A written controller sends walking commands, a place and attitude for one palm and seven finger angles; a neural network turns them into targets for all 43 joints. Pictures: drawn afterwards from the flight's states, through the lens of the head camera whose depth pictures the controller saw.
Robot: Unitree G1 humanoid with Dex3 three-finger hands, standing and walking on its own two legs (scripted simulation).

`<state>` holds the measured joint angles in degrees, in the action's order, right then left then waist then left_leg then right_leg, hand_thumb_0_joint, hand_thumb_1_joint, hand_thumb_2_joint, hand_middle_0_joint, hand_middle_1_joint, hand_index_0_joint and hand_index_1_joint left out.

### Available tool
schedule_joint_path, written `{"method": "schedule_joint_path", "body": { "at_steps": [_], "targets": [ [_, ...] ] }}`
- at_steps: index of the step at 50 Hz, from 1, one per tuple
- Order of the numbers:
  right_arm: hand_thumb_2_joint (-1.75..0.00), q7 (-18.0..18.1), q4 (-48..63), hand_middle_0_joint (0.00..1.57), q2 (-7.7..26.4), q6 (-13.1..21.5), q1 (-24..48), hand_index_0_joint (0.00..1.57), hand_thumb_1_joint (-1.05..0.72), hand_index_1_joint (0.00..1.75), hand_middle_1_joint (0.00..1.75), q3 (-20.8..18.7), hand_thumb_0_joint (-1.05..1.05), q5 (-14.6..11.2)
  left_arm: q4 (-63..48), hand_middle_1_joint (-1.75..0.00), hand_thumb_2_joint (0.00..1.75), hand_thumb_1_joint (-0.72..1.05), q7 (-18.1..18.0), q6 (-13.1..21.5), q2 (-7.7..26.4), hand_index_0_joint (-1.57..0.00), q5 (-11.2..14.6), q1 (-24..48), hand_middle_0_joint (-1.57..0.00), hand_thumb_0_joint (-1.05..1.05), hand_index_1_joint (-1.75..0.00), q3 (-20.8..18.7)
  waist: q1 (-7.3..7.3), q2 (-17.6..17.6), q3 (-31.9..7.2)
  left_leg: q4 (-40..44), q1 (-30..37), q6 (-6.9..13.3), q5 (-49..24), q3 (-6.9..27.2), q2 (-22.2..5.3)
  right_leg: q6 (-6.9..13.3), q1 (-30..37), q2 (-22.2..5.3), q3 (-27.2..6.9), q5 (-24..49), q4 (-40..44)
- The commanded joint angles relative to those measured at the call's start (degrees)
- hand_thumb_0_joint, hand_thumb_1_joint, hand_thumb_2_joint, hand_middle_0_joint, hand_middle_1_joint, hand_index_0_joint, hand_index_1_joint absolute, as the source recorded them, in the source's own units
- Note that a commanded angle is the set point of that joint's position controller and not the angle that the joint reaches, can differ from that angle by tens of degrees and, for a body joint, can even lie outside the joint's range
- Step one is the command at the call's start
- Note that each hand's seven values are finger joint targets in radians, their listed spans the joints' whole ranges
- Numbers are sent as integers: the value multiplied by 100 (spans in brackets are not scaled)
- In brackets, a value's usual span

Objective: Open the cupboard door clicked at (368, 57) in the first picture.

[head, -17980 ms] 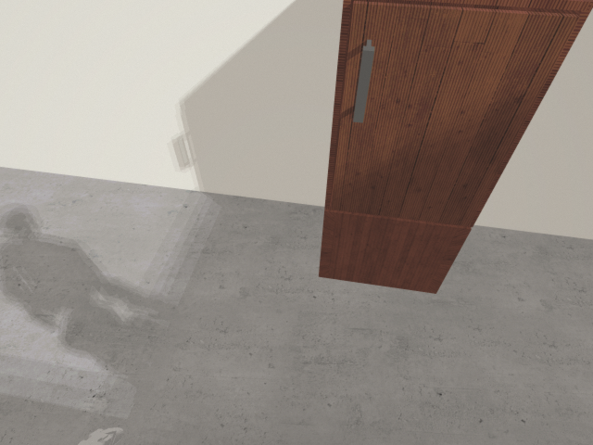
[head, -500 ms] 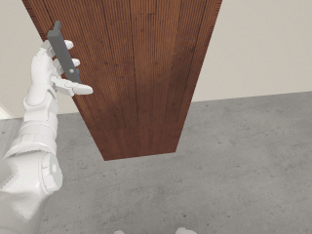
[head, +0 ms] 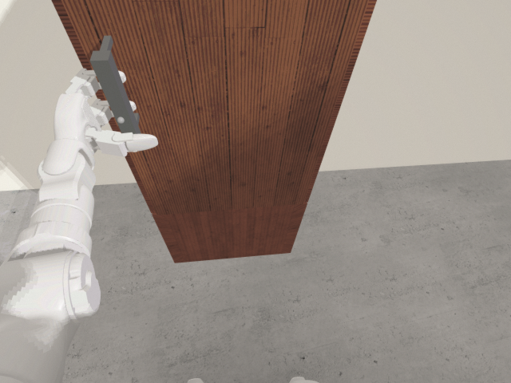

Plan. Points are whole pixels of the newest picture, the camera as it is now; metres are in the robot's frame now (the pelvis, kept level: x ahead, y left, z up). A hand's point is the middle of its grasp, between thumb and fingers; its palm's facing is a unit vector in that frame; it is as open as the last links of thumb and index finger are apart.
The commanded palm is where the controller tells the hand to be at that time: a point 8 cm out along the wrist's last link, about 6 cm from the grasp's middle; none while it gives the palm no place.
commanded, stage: close the thumb around the handle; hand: left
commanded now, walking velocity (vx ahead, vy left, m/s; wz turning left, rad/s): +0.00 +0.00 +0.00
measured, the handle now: (121, 94) +0.55 +0.19 +0.13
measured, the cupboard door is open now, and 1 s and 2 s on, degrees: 0 9 37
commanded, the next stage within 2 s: pull the door open along its arc in 0.48 s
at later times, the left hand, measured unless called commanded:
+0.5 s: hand (131, 116) +0.50 +0.17 +0.13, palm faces +0.03 -1.00 +0.00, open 5.9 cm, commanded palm +0.47 +0.23 +0.13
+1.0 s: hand (135, 147) +0.43 +0.16 +0.13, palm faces +0.01 -1.00 +0.01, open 6.2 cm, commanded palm +0.38 +0.20 +0.13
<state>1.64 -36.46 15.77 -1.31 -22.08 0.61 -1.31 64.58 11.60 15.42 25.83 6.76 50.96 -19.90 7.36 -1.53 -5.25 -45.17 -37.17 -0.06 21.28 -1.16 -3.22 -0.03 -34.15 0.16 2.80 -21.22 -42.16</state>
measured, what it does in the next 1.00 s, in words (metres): stands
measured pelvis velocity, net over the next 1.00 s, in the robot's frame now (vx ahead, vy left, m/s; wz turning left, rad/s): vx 0.02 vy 0.00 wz -0.03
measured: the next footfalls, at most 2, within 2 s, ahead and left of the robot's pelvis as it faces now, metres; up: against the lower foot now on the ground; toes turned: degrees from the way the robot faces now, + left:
none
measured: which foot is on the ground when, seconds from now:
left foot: down 0.00-1.00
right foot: down 0.00-1.00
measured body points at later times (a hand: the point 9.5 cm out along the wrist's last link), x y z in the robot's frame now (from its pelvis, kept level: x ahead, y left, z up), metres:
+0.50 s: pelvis +0.00 +0.00 +0.00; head +0.08 +0.01 +0.44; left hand +0.49 +0.22 +0.13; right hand +0.01 -0.26 -0.12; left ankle +0.00 +0.12 -0.71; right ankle -0.01 -0.12 -0.71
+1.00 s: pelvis +0.02 +0.00 +0.01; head +0.05 -0.01 +0.46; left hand +0.43 +0.21 +0.13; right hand +0.08 -0.26 -0.11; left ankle +0.00 +0.12 -0.71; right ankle -0.01 -0.12 -0.71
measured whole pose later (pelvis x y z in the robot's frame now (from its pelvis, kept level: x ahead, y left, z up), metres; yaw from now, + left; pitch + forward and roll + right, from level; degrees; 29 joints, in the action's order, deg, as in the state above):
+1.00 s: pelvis +0.02 +0.00 +0.01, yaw -2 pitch +10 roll -1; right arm 0.1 -34.2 14.9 -1.6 -22.4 -0.7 -2.5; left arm 37.1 7.7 11.2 15.4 11.1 27.6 -14.6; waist 4.1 -2.9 -7.5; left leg -41.0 -29.2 0.1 21.7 -3.3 -3.3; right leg -0.3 -27.3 0.4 0.6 -21.2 -38.6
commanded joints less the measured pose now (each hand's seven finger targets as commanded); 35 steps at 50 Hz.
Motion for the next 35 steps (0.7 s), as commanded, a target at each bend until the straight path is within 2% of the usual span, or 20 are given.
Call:
{"method": "schedule_joint_path", "body": {
  "at_steps": [1,2,4,5,9,10,11,14,15,19,20,23,24,26,28,29,30,31,33,35],
  "targets": [
    [-90,70,326,20,927,153,-696,20,-90,30,30,-296,0,33,-1224,-127,59,17,-8,416,1427,-35,89,2885,-35,0,-127,-200,132,-239,-2063,322,1495,201,-1790,183,255,66,601,223,-135,2102,400],
    [-90,67,342,20,924,160,-685,20,-90,30,30,-308,0,27,-1301,-128,61,23,2,443,1429,-35,89,2912,-35,0,-128,-199,126,-288,-2270,312,1599,189,-1874,195,244,51,599,227,-143,2153,376],
    [-90,70,328,20,917,181,-690,20,-90,30,30,-310,0,35,-1336,-129,66,34,2,487,1377,-36,116,3011,-36,0,-129,-185,127,-271,-2355,285,1651,176,-1926,220,240,52,589,233,-133,2165,363],
    [-90,61,307,20,902,188,-681,20,-90,30,30,-307,0,41,-1436,-130,68,40,6,522,1272,-36,88,3121,-36,0,-130,-58,160,-445,-2413,275,1777,164,-2002,231,234,55,508,236,-120,2168,336],
    [-90,16,248,20,892,200,-718,20,-90,30,30,-321,0,53,-1315,-132,78,62,-64,519,1074,-38,84,2956,-38,0,-132,21,150,-529,-2326,230,1908,136,-2134,275,198,68,262,265,-71,2077,333],
    [-90,14,227,20,918,192,-746,20,-90,30,30,-314,0,64,-1209,-133,80,68,-90,475,1213,-38,89,2949,-38,0,-133,-103,163,-300,-2252,265,1764,146,-2028,273,193,55,341,266,-56,2054,346],
    [-90,30,242,20,949,179,-770,20,-90,30,30,-310,0,68,-1130,-133,83,73,-110,452,1425,-39,106,2831,-39,0,-133,-297,91,-189,-2251,265,1620,167,-2022,257,218,66,505,268,-76,2117,334],
    [-90,19,304,20,908,156,-753,20,-90,30,30,-304,0,61,-1233,-135,90,90,-139,384,1383,-40,33,2803,-40,0,-135,-247,51,-301,-2285,295,1600,160,-2152,218,221,59,566,246,-76,2276,309],
    [-90,12,326,20,901,151,-750,20,-90,30,30,-305,0,68,-1239,-135,90,90,-149,381,1354,-40,-17,2710,-40,0,-135,-213,25,-394,-2293,286,1625,146,-2203,215,215,69,527,246,-67,2260,285],
    [-90,-19,372,20,893,139,-770,20,-90,30,30,-329,0,73,-1447,-135,90,90,-186,470,1300,-40,16,2633,-40,0,-135,-235,20,-286,-2358,292,1677,151,-2275,193,206,65,632,272,-72,2354,301],
    [-90,-11,373,20,902,132,-780,20,-90,30,30,-331,0,70,-1368,-135,90,90,-191,465,1405,-40,26,2514,-40,0,-135,-343,-24,-148,-2330,292,1592,157,-2248,181,211,69,721,276,-82,2383,303],
    [-90,0,346,20,894,115,-759,20,-90,30,30,-317,0,62,-1316,-135,90,90,-227,435,1271,-40,40,2762,-40,0,-135,-223,89,-209,-2113,342,1525,166,-2029,166,218,50,602,269,-91,2228,354],
    [-90,7,336,20,906,120,-789,20,-90,30,30,-325,0,64,-1225,-135,90,90,-237,423,1401,-40,24,2661,-40,0,-135,-339,38,-58,-2095,344,1448,172,-1976,173,219,55,663,267,-96,2207,363],
    [-90,19,352,20,908,119,-797,20,-90,30,30,-325,0,77,-1396,-135,90,90,-235,477,1499,-40,-6,2712,-40,0,-135,-389,7,-282,-2227,332,1547,167,-2078,167,229,74,709,256,-101,2265,332],
    [-90,14,363,20,883,119,-777,20,-90,30,30,-330,0,64,-1404,-135,90,90,-219,496,1436,-40,-32,2533,-40,0,-135,-343,-31,-296,-2373,321,1654,154,-2247,161,218,75,738,254,-98,2383,313],
    [-90,11,387,20,881,130,-746,20,-90,30,30,-335,0,65,-1484,-135,90,90,-211,499,1367,-40,-2,2539,-40,0,-135,-312,-14,-274,-2359,311,1641,164,-2172,128,224,56,735,259,-117,2375,345],
    [-90,10,337,20,852,142,-718,20,-90,30,30,-311,0,56,-1421,-135,90,90,-212,477,1052,-40,15,2886,-40,0,-135,-5,163,-265,-2122,325,1600,169,-2006,140,221,41,566,265,-104,2248,393],
    [-90,2,324,20,842,163,-773,20,-90,30,30,-327,0,75,-1444,-135,90,90,-219,504,992,-40,51,2846,-40,0,-135,-36,105,-212,-2145,310,1606,172,-2049,157,232,63,627,270,-88,2264,381],
    [-90,-13,359,20,885,158,-727,20,-90,30,30,-357,0,63,-1563,-135,90,90,-230,504,1154,-40,68,2471,-40,0,-135,-205,-19,-299,-2387,309,1727,160,-2183,133,229,74,735,271,-108,2399,356],
    [-90,-24,414,20,860,166,-677,20,-90,30,30,-357,0,59,-1762,-135,90,90,-215,506,1051,-40,86,2233,-40,0,-135,-130,-103,-368,-2545,331,1804,143,-2298,123,232,87,862,268,-95,2501,333]
  ]
}}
